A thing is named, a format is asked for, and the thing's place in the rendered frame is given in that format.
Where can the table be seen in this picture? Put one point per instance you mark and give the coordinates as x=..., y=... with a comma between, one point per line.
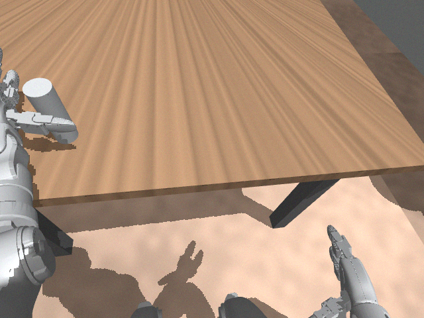
x=185, y=96

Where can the left robot hand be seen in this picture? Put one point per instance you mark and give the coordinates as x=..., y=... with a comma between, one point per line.
x=30, y=122

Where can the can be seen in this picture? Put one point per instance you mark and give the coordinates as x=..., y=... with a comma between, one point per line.
x=43, y=97

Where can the left robot arm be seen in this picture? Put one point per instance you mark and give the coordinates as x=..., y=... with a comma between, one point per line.
x=26, y=260

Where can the right robot arm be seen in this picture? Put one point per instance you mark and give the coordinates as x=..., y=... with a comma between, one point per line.
x=368, y=310

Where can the right robot hand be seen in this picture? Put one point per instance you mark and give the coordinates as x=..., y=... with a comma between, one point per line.
x=356, y=286

